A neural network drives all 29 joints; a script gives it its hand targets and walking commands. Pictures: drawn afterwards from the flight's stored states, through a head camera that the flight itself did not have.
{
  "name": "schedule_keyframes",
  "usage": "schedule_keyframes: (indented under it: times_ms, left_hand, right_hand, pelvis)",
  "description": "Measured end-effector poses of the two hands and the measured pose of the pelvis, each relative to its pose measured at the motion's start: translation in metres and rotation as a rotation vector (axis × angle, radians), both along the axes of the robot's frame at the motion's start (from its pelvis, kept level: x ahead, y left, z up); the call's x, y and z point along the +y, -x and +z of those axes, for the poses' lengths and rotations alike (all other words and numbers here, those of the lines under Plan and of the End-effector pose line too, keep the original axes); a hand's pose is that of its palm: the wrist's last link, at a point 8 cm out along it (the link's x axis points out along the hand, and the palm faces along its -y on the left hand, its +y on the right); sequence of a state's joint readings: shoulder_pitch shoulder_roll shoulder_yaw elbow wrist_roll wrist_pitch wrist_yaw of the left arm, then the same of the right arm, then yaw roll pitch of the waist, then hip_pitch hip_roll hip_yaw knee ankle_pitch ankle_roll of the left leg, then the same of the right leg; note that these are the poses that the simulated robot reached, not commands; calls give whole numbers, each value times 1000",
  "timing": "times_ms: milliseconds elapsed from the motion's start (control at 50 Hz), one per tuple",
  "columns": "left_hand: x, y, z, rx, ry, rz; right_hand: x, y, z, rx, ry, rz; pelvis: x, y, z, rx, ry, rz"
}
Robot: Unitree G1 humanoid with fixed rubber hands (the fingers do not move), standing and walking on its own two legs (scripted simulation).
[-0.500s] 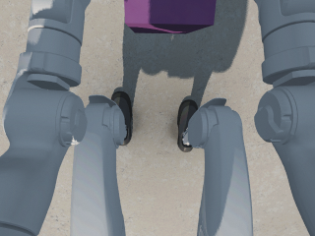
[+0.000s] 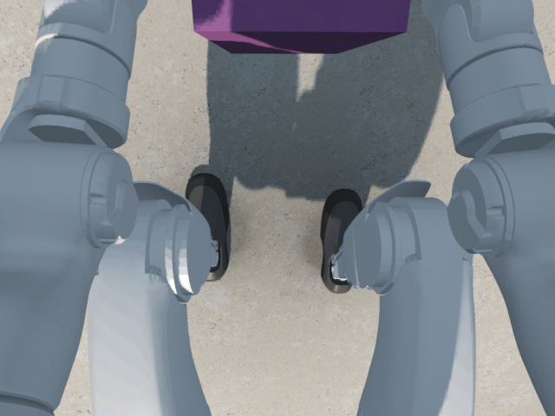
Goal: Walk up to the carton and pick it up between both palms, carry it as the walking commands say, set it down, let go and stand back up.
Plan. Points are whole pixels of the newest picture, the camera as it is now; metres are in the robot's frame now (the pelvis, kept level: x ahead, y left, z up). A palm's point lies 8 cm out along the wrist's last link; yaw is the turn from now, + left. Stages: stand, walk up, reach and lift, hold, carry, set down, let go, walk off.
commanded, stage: reach and lift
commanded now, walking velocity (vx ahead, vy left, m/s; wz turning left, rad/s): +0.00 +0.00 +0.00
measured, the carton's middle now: out of the picture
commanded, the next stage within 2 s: none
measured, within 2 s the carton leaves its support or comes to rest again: leaves its support in 1.56 s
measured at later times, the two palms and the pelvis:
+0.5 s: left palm out of the picture +0.56 +0.17 -0.20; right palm out of the picture +0.56 -0.13 -0.19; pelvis +0.00 +0.00 -0.01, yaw +0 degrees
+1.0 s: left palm out of the picture +0.57 +0.15 -0.20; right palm out of the picture +0.57 -0.12 -0.19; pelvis +0.00 +0.00 -0.01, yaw +0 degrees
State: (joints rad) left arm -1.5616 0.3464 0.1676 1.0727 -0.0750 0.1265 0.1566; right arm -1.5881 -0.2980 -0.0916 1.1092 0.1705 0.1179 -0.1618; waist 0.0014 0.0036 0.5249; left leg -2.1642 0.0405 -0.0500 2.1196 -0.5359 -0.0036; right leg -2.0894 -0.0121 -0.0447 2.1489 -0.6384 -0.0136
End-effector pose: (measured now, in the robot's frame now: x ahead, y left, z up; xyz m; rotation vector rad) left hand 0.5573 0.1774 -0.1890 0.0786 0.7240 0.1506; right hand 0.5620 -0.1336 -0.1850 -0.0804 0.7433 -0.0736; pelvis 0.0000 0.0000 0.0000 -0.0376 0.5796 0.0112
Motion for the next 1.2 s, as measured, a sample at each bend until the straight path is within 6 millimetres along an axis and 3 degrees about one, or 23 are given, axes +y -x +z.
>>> schedule_keyframes:
  times_ms: [140,620,820,1200]
  left_hand:
    - [1,-3,-5,-3,14,1]
    - [-6,-4,-6,-2,13,-50]
    - [-27,-7,-4,-9,53,-93]
    - [-25,-10,-8,21,177,-44]
  right_hand:
    - [1,-2,-5,-9,0,2]
    - [11,-4,-4,-16,2,65]
    - [17,-8,-1,-22,-15,88]
    - [13,-9,-6,16,-103,72]
  pelvis:
    - [1,-2,-9,-8,1,-1]
    - [2,-2,-9,-8,2,-1]
    - [2,-2,-9,-7,2,-1]
    - [1,-6,-17,-21,-2,-5]
